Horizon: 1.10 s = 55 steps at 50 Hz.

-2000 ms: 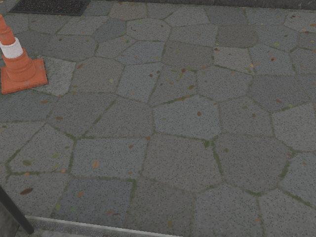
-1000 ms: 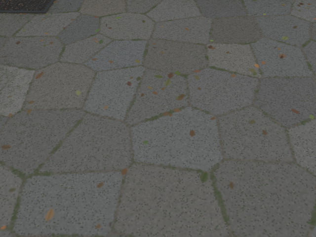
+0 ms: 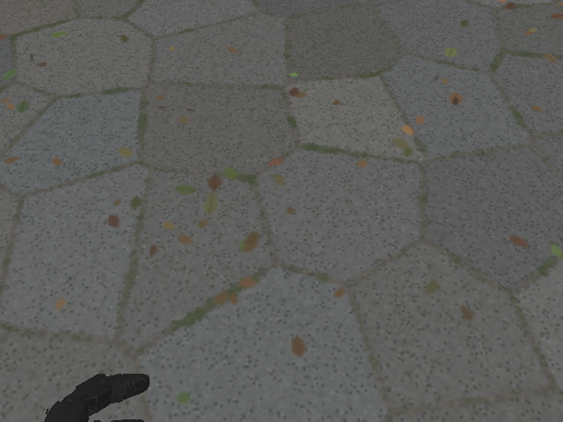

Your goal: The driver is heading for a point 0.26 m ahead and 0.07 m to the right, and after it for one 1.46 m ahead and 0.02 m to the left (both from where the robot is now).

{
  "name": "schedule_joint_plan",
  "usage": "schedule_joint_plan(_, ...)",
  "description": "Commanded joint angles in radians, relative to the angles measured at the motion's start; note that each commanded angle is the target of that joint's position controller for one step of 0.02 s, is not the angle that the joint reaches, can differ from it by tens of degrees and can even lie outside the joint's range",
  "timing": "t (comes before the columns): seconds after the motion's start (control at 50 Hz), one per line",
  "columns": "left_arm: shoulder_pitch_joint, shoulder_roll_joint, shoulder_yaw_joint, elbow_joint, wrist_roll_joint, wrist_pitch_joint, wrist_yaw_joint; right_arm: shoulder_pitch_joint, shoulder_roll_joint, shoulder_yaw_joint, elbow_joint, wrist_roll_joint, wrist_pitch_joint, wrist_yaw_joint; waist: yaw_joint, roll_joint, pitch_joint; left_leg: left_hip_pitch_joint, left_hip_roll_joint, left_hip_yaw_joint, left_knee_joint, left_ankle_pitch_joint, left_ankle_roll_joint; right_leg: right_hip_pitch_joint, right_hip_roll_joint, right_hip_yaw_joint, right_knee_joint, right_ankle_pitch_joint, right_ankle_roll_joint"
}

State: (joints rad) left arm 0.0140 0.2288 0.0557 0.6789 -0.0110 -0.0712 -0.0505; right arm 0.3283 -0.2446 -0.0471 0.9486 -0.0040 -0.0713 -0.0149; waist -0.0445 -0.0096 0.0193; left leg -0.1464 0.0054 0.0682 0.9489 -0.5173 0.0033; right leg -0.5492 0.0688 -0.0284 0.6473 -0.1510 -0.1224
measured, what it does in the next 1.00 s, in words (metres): walks ahead: left foot, then right foot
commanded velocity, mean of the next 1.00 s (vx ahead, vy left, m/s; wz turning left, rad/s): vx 0.50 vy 0.00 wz -0.16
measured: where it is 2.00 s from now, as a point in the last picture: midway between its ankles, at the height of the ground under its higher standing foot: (277, 228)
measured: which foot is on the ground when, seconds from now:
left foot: up 0.00-0.42, down 0.44-0.88, up 0.90-1.00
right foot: down 0.00-0.44, up 0.46-0.86, down 0.88-1.00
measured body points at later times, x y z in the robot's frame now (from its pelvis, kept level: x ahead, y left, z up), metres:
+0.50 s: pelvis +0.28 +0.02 +0.01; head +0.30 +0.01 +0.46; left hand +0.40 +0.27 -0.10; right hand +0.43 -0.28 -0.05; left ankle +0.38 +0.10 -0.71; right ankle +0.12 -0.06 -0.66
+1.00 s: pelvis +0.50 -0.08 +0.03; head +0.51 -0.09 +0.47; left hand +0.72 +0.14 -0.05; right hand +0.51 -0.36 -0.10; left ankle +0.44 +0.07 -0.63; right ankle +0.51 -0.19 -0.71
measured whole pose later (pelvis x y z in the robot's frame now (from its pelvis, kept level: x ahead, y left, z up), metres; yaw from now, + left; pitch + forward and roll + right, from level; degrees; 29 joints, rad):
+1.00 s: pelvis +0.50 -0.08 +0.03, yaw -7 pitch +2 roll +0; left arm 0.15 0.23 0.05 0.64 0.01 -0.10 -0.01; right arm 0.37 -0.29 -0.06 0.76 0.03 -0.04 0.00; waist -0.04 0.03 0.00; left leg -0.44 0.00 -0.07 1.11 -0.41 0.01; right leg -0.30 0.01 -0.01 0.47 -0.21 -0.01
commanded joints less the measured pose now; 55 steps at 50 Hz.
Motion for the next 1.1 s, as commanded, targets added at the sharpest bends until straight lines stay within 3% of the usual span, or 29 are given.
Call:
schedule_joint_plan(0.02,0.355,0.192,0.065,0.013,0.002,0.0,0.026,-0.074,-0.16,-0.025,-0.15,0.035,-0.085,0.03,0.163,-0.135,-0.254,-0.734,0.002,-0.192,0.441,0.05,0.025,0.887,-0.352,0.694,-0.303,0.022,-0.263)
schedule_joint_plan(0.04,0.266,0.172,0.059,-0.011,-0.003,-0.003,0.028,-0.122,-0.148,-0.022,-0.165,0.021,-0.087,0.021,0.118,-0.004,-0.17,-0.675,0.044,-0.184,0.348,0.127,0.025,0.71,-0.308,0.582,-0.322,0.136,-0.224)
schedule_joint_plan(0.06,0.207,0.148,0.051,-0.028,-0.003,-0.005,0.027,-0.13,-0.143,-0.031,-0.163,0.004,-0.079,0.013,0.074,0.048,-0.119,-0.603,0.067,-0.169,0.265,0.154,0.015,0.567,-0.274,0.502,-0.337,0.257,-0.202)
schedule_joint_plan(0.1,0.175,0.13,0.044,-0.044,0.002,-0.009,0.026,-0.105,-0.131,-0.04,-0.184,-0.009,-0.049,0.008,0.018,0.021,-0.109,-0.487,0.088,-0.166,0.176,0.183,-0.01,0.421,-0.231,0.438,-0.375,0.337,-0.19)
schedule_joint_plan(0.14,0.2,0.138,0.046,-0.042,-0.006,-0.012,0.036,-0.126,-0.104,-0.039,-0.209,-0.012,-0.032,0.003,0.012,-0.003,-0.101,-0.467,0.083,-0.138,0.09,0.233,-0.039,0.35,-0.209,0.379,-0.389,0.375,-0.187)
schedule_joint_plan(0.2,0.258,0.169,0.056,-0.028,-0.01,0.0,0.058,-0.254,-0.071,-0.027,-0.253,-0.017,-0.027,0.0,0.051,-0.031,-0.069,-0.457,0.05,-0.119,-0.114,0.408,-0.062,0.287,-0.157,0.326,-0.388,0.328,-0.149)
schedule_joint_plan(0.26,0.312,0.167,0.055,-0.012,-0.014,0.01,0.064,-0.359,-0.058,-0.02,-0.288,-0.006,-0.031,0.012,0.096,-0.07,-0.052,-0.382,0.0,-0.113,-0.308,0.556,-0.052,0.262,-0.121,0.328,-0.37,0.214,-0.1)
schedule_joint_plan(0.36,0.365,0.165,0.054,0.006,-0.022,0.014,0.064,-0.429,-0.111,-0.031,-0.336,0.012,-0.056,0.026,0.109,-0.098,-0.045,-0.339,-0.035,-0.154,-0.459,0.484,-0.025,0.397,-0.166,0.476,-0.281,0.098,-0.084)
schedule_joint_plan(0.4,0.337,0.164,0.055,-0.004,-0.021,0.021,0.068,-0.355,-0.131,-0.044,-0.325,0.015,-0.07,0.026,0.064,-0.13,-0.063,-0.232,-0.039,-0.142,-0.515,0.434,0.004,0.415,-0.163,0.512,-0.209,0.136,-0.07)
schedule_joint_plan(0.42,0.312,0.142,0.048,-0.018,-0.019,0.02,0.067,-0.264,-0.155,-0.057,-0.308,0.008,-0.075,0.022,0.016,-0.129,-0.113,-0.077,-0.012,-0.145,-0.538,0.454,0.034,0.377,-0.126,0.487,-0.121,0.184,-0.042)
schedule_joint_plan(0.44,0.286,0.091,0.03,-0.043,-0.008,0.014,0.062,-0.108,-0.205,-0.074,-0.294,-0.008,-0.076,0.013,-0.057,-0.068,-0.228,0.182,0.134,-0.266,-0.507,0.442,0.103,0.25,-0.077,0.411,0.112,0.123,-0.001)
schedule_joint_plan(0.46,0.419,0.046,0.012,-0.051,-0.025,0.006,0.067,0.03,-0.28,-0.093,-0.26,-0.029,-0.065,0.012,-0.032,0.214,-0.358,0.499,0.354,-0.661,-0.549,0.322,0.278,-0.062,0.058,0.257,0.415,-0.239,0.074)
schedule_joint_plan(0.48,0.475,0.108,0.016,-0.025,-0.031,0.002,0.071,0.048,-0.219,-0.082,-0.241,0.0,-0.059,0.021,-0.023,0.289,-0.333,0.499,0.419,-0.886,-0.623,0.121,0.319,-0.205,0.009,0.248,0.576,-0.436,0.091)
schedule_joint_plan(0.5,0.401,0.163,0.029,-0.02,-0.028,0.003,0.067,0.007,-0.146,-0.063,-0.25,0.013,-0.053,0.023,-0.038,0.179,-0.19,0.384,0.369,-0.785,-0.646,0.068,0.289,-0.258,-0.028,0.254,0.644,-0.361,0.101)
schedule_joint_plan(0.52,0.311,0.164,0.028,-0.037,-0.01,0.004,0.065,-0.042,-0.124,-0.051,-0.258,0.008,-0.044,0.026,-0.029,0.092,-0.098,0.259,0.317,-0.657,-0.658,0.125,0.26,-0.25,-0.062,0.205,0.645,-0.294,0.105)
schedule_joint_plan(0.54,0.25,0.153,0.028,-0.06,0.01,-0.005,0.062,-0.08,-0.115,-0.044,-0.258,0.004,-0.036,0.03,-0.006,0.06,-0.033,0.147,0.274,-0.582,-0.685,0.225,0.251,-0.239,-0.096,0.166,0.586,-0.24,0.104)
schedule_joint_plan(0.56,0.231,0.141,0.029,-0.069,0.018,-0.011,0.06,-0.093,-0.104,-0.035,-0.262,-0.001,-0.035,0.033,0.016,0.062,-0.017,0.078,0.237,-0.525,-0.705,0.339,0.242,-0.193,-0.124,0.151,0.53,-0.204,0.105)
schedule_joint_plan(0.6,0.23,0.103,0.02,-0.074,0.018,-0.017,0.057,-0.091,-0.102,-0.03,-0.255,0.005,-0.034,0.038,0.037,0.1,-0.029,0.021,0.188,-0.453,-0.721,0.504,0.245,-0.13,-0.133,0.114,0.423,-0.197,0.119)
schedule_joint_plan(0.68,0.108,0.052,-0.008,-0.104,0.021,-0.029,0.053,-0.052,-0.173,-0.051,-0.231,0.027,-0.018,0.022,0.012,0.11,-0.04,-0.065,0.136,-0.337,-0.73,0.594,0.231,0.002,-0.104,0.061,0.113,-0.051,0.155)
schedule_joint_plan(0.78,-0.015,0.095,0.002,-0.132,-0.004,-0.042,0.035,0.048,-0.188,-0.052,-0.206,0.037,0.004,0.016,-0.025,0.123,-0.035,-0.066,0.15,-0.389,-0.687,0.47,0.2,0.141,-0.054,0.078,-0.103,0.096,0.16)
schedule_joint_plan(0.84,0.042,0.133,0.025,-0.124,-0.003,-0.052,0.037,0.051,-0.181,-0.05,-0.21,0.038,0.014,0.01,0.032,0.125,-0.055,-0.085,0.13,-0.432,-0.6,0.39,0.151,0.324,-0.058,0.079,-0.212,0.085,0.119)
schedule_joint_plan(0.86,0.12,0.159,0.039,-0.114,0.004,-0.053,0.044,0.036,-0.157,-0.043,-0.221,0.033,0.012,0.009,0.078,0.12,-0.088,-0.137,0.088,-0.411,-0.507,0.398,0.12,0.454,-0.099,0.102,-0.229,0.068,0.092)
schedule_joint_plan(0.88,0.279,0.22,0.057,-0.099,0.021,-0.052,0.057,0.008,-0.097,-0.023,-0.25,0.018,0.005,0.011,0.154,0.018,-0.202,-0.268,0.025,-0.327,-0.24,0.29,0.074,0.681,-0.269,0.249,-0.215,0.063,0.027)
schedule_joint_plan(0.9,0.361,0.294,0.074,-0.075,0.031,-0.032,0.059,0.108,-0.046,-0.004,-0.28,0.035,-0.009,0.006,0.129,-0.267,-0.302,-0.549,-0.061,-0.187,0.036,-0.045,0.03,0.89,-0.495,0.594,-0.274,-0.062,-0.116)
schedule_joint_plan(0.92,0.381,0.237,0.067,-0.057,0.017,-0.028,0.053,0.109,-0.129,-0.022,-0.273,0.05,-0.008,0.003,0.136,-0.246,-0.254,-0.672,-0.005,-0.194,0.207,-0.072,0.014,0.849,-0.514,0.726,-0.317,-0.237,-0.146)
schedule_joint_plan(0.94,0.349,0.177,0.049,-0.059,0.011,-0.029,0.052,0.045,-0.168,-0.036,-0.275,0.048,-0.001,0.004,0.142,-0.161,-0.15,-0.706,0.028,-0.206,0.274,0.014,0.008,0.762,-0.467,0.604,-0.33,-0.229,-0.117)
schedule_joint_plan(0.96,0.294,0.145,0.036,-0.063,0.015,-0.029,0.049,0.012,-0.162,-0.038,-0.275,0.039,0.008,0.006,0.119,-0.11,-0.094,-0.678,0.051,-0.188,0.275,0.084,0.002,0.665,-0.414,0.484,-0.354,-0.147,-0.088)
schedule_joint_plan(1.0,0.219,0.109,0.025,-0.054,0.023,-0.03,0.044,-0.018,-0.133,-0.041,-0.286,0.03,0.023,0.013,0.071,-0.112,-0.019,-0.627,0.09,-0.182,0.231,0.165,-0.004,0.516,-0.354,0.336,-0.412,0.0,-0.068)
schedule_joint_plan(1.1,0.206,0.152,0.044,-0.005,0.019,-0.047,0.049,-0.091,-0.082,-0.027,-0.32,0.021,0.042,0.028,0.049,-0.079,0.006,-0.595,0.108,-0.158,0.094,0.326,-0.032,0.441,-0.339,0.13,-0.484,0.196,-0.076)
